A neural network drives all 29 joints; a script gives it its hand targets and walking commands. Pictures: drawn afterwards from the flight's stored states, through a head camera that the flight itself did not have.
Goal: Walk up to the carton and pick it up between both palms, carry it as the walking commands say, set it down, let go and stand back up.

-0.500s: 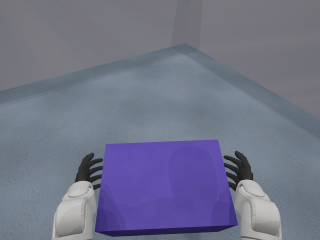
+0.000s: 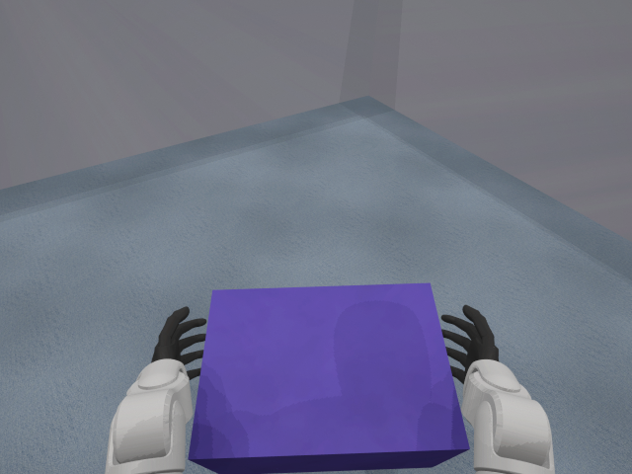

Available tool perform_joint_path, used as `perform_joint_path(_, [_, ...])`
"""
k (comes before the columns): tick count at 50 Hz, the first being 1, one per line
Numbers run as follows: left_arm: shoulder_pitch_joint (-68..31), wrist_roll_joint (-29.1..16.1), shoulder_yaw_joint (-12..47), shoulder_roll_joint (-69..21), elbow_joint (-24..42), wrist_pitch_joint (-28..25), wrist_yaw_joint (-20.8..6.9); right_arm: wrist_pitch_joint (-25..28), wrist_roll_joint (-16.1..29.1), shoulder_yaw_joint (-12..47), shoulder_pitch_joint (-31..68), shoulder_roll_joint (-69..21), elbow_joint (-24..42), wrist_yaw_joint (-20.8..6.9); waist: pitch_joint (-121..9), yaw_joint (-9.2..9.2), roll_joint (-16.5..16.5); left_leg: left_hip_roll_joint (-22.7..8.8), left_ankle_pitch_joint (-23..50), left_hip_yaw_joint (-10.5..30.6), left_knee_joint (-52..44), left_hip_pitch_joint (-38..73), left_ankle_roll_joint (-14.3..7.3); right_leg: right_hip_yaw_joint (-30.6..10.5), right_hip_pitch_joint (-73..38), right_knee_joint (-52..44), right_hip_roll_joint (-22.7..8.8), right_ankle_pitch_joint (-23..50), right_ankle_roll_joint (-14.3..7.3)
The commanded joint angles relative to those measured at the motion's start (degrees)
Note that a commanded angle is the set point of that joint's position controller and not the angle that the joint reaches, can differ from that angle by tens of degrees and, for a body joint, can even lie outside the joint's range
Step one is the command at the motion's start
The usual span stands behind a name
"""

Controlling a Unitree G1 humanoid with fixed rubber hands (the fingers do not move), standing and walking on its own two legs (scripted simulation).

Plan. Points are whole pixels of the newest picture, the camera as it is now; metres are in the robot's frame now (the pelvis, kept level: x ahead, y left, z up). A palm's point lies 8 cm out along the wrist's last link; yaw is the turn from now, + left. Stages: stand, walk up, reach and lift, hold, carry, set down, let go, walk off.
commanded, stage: carry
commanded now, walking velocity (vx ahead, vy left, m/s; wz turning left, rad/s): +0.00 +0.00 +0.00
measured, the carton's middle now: (324, 380) +0.28 -0.01 -0.02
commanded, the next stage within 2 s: hold in 1.10 s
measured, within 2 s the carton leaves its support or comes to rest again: neither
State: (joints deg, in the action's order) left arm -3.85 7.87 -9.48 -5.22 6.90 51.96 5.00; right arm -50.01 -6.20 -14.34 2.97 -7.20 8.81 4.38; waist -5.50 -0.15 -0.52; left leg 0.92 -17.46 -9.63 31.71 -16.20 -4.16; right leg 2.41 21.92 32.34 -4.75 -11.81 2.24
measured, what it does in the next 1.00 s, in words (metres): stands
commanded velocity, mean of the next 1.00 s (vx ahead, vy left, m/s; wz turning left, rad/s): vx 0.00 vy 0.00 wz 0.00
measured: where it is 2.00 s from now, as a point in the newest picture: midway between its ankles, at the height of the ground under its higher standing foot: outside the picture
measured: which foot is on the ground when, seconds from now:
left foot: down 0.00-1.00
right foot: down 0.00-1.00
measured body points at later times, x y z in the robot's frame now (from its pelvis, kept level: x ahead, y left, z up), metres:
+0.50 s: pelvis +0.00 -0.01 +0.00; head -0.02 -0.02 +0.45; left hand +0.27 +0.17 +0.05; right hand +0.26 -0.20 +0.05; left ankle +0.00 +0.07 -0.73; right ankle +0.05 -0.14 -0.73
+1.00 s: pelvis -0.01 -0.01 +0.00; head -0.01 -0.02 +0.45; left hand +0.27 +0.17 +0.03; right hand +0.27 -0.21 +0.03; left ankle +0.00 +0.07 -0.73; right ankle +0.05 -0.14 -0.73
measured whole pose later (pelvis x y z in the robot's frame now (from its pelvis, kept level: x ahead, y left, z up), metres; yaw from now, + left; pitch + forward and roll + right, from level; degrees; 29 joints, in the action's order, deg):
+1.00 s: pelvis -0.01 -0.01 +0.00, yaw +0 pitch +2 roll +1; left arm -4.5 9.3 -9.9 -5.3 2.0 45.7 3.9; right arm -45.0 -8.4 -15.2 4.2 -7.3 4.8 2.6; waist -3.9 -0.4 -0.2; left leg -0.1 -16.5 -9.1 31.6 -17.5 -3.1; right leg 3.1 22.8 31.7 -4.0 -10.9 1.2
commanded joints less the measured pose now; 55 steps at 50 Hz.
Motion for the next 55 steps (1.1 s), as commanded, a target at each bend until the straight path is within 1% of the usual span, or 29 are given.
perform_joint_path(1, [-28.50, -17.44, 35.83, -41.04, 10.55, -2.42, -12.78, 0.42, 17.63, 39.61, 28.51, -39.55, 8.23, -12.93, -9.99, -0.09, 1.44, -10.20, 4.23, 11.31, -10.72, 0.93, 0.56, -1.83, -4.33, -3.09, -1.95, 1.91, -1.53])
perform_joint_path(3, [-22.63, -15.24, 31.58, -38.00, 5.06, -2.77, -12.49, 0.72, 17.03, 38.20, 27.19, -36.77, 5.47, -12.79, -12.71, -0.27, -0.03, -8.94, 7.16, 9.30, -8.30, 4.08, 0.73, -2.84, -3.95, -3.59, -2.99, 4.69, -1.69])
perform_joint_path(5, [-27.28, -21.78, 41.23, -44.25, 22.99, -1.10, -11.98, -1.35, 22.16, 45.88, 24.48, -44.43, 17.39, -12.43, -12.84, 0.02, 0.37, -11.08, 11.70, 11.33, -9.61, 5.13, 1.88, -1.38, -4.55, -2.55, -1.67, 1.80, -1.70])
perform_joint_path(7, [-21.97, -14.22, 31.44, -34.12, 1.02, -1.72, -12.50, -0.14, 13.54, 34.62, 19.56, -32.60, -1.93, -12.31, -13.29, -0.17, 3.00, -11.03, 19.63, 11.07, -8.37, 6.26, 1.49, -1.76, -3.43, -1.45, -1.70, 3.11, -1.88])
perform_joint_path(9, [-26.48, -23.24, 43.88, -45.84, 25.86, -0.30, -12.34, -1.61, 23.23, 48.00, 25.41, -44.72, 22.27, -12.54, -14.85, 0.05, -0.12, -9.68, 19.08, 8.76, -5.41, 7.61, 1.53, -2.36, -5.60, -3.15, -2.68, 10.27, -2.21])
perform_joint_path(11, [-22.62, -11.63, 25.49, -31.12, -3.74, -2.08, -12.32, -0.16, 12.86, 32.99, 24.84, -30.89, -5.66, -12.54, -15.97, 0.09, -2.93, -8.33, 13.64, 8.21, -3.30, 5.07, 0.63, -3.62, -8.42, -3.56, -3.39, 18.71, -2.55])
perform_joint_path(12, [-27.24, -20.87, 39.58, -42.70, 16.36, -0.85, -12.07, -1.83, 21.61, 46.47, 26.47, -42.79, 14.45, -12.29, -14.81, 0.08, -2.92, -7.97, 13.51, 7.16, -3.47, 3.67, 1.18, -2.59, -9.27, -2.93, -3.67, 20.02, -2.62])
perform_joint_path(14, [-20.53, -11.02, 26.70, -30.30, -5.61, -3.01, -13.00, 0.65, 11.27, 31.21, 20.38, -29.18, -8.16, -13.19, -13.74, -0.01, 2.04, -8.22, 10.04, 9.16, -7.61, 4.11, 1.52, -3.66, -6.18, -2.82, -3.16, 10.76, -2.85])
perform_joint_path(16, [-28.44, -21.53, 41.90, -45.88, 21.68, -1.42, -12.93, -0.98, 22.08, 46.44, 28.11, -44.37, 19.30, -13.41, -12.10, -0.04, 0.99, -10.23, 9.09, 11.23, -9.99, 3.29, 1.48, -1.90, -4.61, -3.38, -1.77, 2.39, -1.96])
perform_joint_path(17, [-24.49, -12.59, 29.33, -33.50, 1.58, -2.29, -13.32, -0.37, 12.48, 33.68, 22.24, -33.28, -0.80, -13.68, -12.91, -0.22, -0.83, -9.69, 7.41, 11.26, -8.88, 3.56, 0.49, -2.03, -5.50, -4.18, -1.72, 3.62, -2.35])
perform_joint_path(19, [-25.96, -19.39, 38.90, -42.32, 16.47, -1.80, -12.85, -1.02, 19.82, 43.97, 24.24, -41.99, 12.64, -13.54, -13.79, -0.37, 0.72, -9.82, 16.34, 8.91, -5.78, 5.07, 1.05, -2.65, -4.86, -3.00, -2.83, 9.56, -1.89])
perform_joint_path(21, [-17.61, -11.67, 28.83, -32.48, -3.89, -2.34, -13.22, 0.14, 12.86, 34.91, 20.72, -31.84, -3.76, -13.56, -15.55, -0.29, 0.24, -8.94, 12.31, 8.85, -5.81, 6.15, 0.75, -3.56, -5.93, -3.68, -3.14, 10.83, -2.82])
perform_joint_path(23, [-25.86, -21.42, 41.52, -45.43, 19.87, -1.63, -13.56, -0.68, 21.61, 47.27, 28.35, -43.95, 20.02, -13.37, -13.15, -0.16, -2.10, -8.82, 10.71, 8.63, -5.61, 2.25, 1.05, -3.00, -6.60, -4.12, -3.42, 11.97, -2.22])
perform_joint_path(25, [-23.49, -12.07, 28.04, -32.33, -4.09, -2.80, -13.44, -0.01, 12.33, 33.10, 21.55, -32.45, -8.69, -13.88, -13.69, -0.06, 1.00, -8.88, 11.82, 9.31, -7.28, 4.54, 0.87, -2.78, -6.14, -3.09, -2.41, 9.24, -2.67])
perform_joint_path(27, [-29.17, -19.72, 40.89, -43.92, 17.76, -2.87, -14.26, 0.23, 19.70, 45.73, 29.14, -43.25, 15.98, -14.29, -11.90, -0.21, -1.71, -8.35, 3.30, 8.64, -7.73, 0.88, 0.93, -3.07, -5.71, -4.61, -2.76, 5.25, -2.70])
perform_joint_path(29, [-28.54, -11.56, 27.45, -33.69, -4.26, -4.87, -14.01, 2.30, 11.83, 31.50, 27.16, -32.82, -7.84, -14.61, -13.19, -0.11, 1.78, -8.83, 8.27, 9.20, -8.96, 3.73, 1.12, -3.12, -5.23, -3.57, -2.75, 4.98, -2.27])
perform_joint_path(31, [-26.10, -20.67, 41.49, -45.75, 16.79, -2.63, -14.40, 0.33, 20.80, 45.79, 26.40, -44.44, 15.57, -14.45, -11.24, -0.26, 3.22, -9.93, 6.59, 10.03, -10.21, 2.22, 1.07, -1.93, -4.20, -3.48, -2.17, 2.37, -2.05])
perform_joint_path(32, [-25.28, -12.39, 28.82, -35.10, -3.32, -4.02, -14.63, 1.68, 12.23, 32.71, 25.59, -33.70, -4.53, -14.67, -13.43, -0.35, 1.41, -8.65, 5.94, 8.31, -7.83, 3.65, 0.87, -3.26, -5.20, -4.02, -2.55, 6.25, -2.67])
perform_joint_path(36, [-28.94, -18.24, 37.90, -43.48, 11.38, -3.60, -14.79, 0.55, 17.29, 41.02, 26.39, -41.62, 7.77, -14.84, -13.60, -0.15, 0.86, -9.78, 3.61, 10.12, -9.64, 1.83, 0.84, -3.25, -5.43, -4.72, -2.34, 3.90, -2.65])
perform_joint_path(37, [-23.38, -10.67, 26.72, -33.53, -8.09, -5.22, -14.90, 2.52, 10.94, 32.64, 25.10, -32.98, -8.86, -14.77, -16.37, -0.26, -2.98, -8.90, 6.34, 9.36, -6.84, 4.20, -0.09, -2.97, -7.19, -4.30, -2.35, 7.02, -2.88])
perform_joint_path(38, [-29.00, -17.79, 36.44, -43.17, 10.97, -4.97, -14.62, 1.87, 17.50, 41.61, 27.80, -42.51, 8.04, -14.61, -16.27, -0.11, -2.47, -8.80, 6.82, 8.91, -6.44, 2.44, 0.64, -3.44, -8.05, -5.17, -3.26, 10.32, -2.70])
perform_joint_path(40, [-22.60, -9.38, 25.93, -33.46, -11.99, -6.27, -15.47, 3.54, 10.28, 32.15, 26.38, -32.37, -10.35, -15.22, -14.44, -0.10, -3.06, -7.86, 6.47, 9.01, -5.62, 2.91, 0.49, -3.81, -6.62, -4.48, -3.42, 11.30, -2.74])
perform_joint_path(42, [-28.45, -16.14, 36.17, -44.30, 6.26, -6.81, -16.15, 3.57, 17.40, 43.49, 33.02, -42.91, 8.15, -16.17, -11.75, -0.26, -4.03, -8.58, 3.28, 9.38, -7.82, 0.11, 0.87, -3.26, -6.45, -5.73, -3.52, 4.29, -2.93])
perform_joint_path(43, [-27.29, -12.54, 29.68, -38.12, -3.60, -8.62, -16.82, 5.03, 11.80, 35.71, 26.10, -38.76, -7.51, -16.72, -14.32, -0.35, -3.26, -7.69, 3.73, 8.98, -5.61, 0.06, 0.91, -4.12, -8.76, -6.33, -3.87, 7.36, -2.99])
perform_joint_path(48, [-29.10, -18.40, 38.74, -45.79, 8.90, -7.64, -16.30, 4.91, 17.49, 42.11, 27.79, -44.14, 6.43, -16.70, -14.72, -0.30, 2.21, -8.66, 7.76, 9.50, -8.05, 3.70, 0.74, -3.52, -5.68, -3.50, -2.90, 5.57, -2.73])
perform_joint_path(49, [-26.46, -14.39, 34.38, -42.09, -0.28, -7.67, -16.44, 4.80, 14.32, 37.17, 25.59, -40.85, -3.49, -16.92, -13.18, -0.54, 3.05, -9.59, 6.38, 10.33, -8.56, 2.81, 0.30, -2.41, -4.94, -3.06, -2.37, 3.24, -2.00])
perform_joint_path(51, [-28.74, -17.98, 37.80, -43.61, 10.75, -7.91, -15.81, 5.09, 18.56, 43.25, 31.45, -43.20, 9.77, -16.26, -16.53, -0.21, -3.04, -8.74, 13.67, 8.22, -4.34, 6.62, 0.28, -2.96, -6.19, -3.80, -2.91, 12.31, -2.35])
perform_joint_path(53, [-20.55, -11.64, 30.61, -36.08, -5.36, -8.69, -16.69, 6.21, 12.37, 36.08, 23.23, -35.74, -6.43, -16.76, -19.12, -0.25, -0.83, -8.33, 14.87, 7.45, -3.41, 7.02, 0.76, -3.21, -8.89, -2.25, -3.28, 17.35, -2.25])
perform_joint_path(55, [-24.98, -17.23, 38.41, -42.27, 8.86, -7.76, -16.02, 4.79, 17.51, 42.94, 26.08, -41.53, 7.03, -16.10, -17.26, -0.06, 0.08, -8.72, 11.36, 8.72, -5.28, 6.12, 0.36, -2.86, -6.07, -2.70, -2.67, 9.96, -3.06])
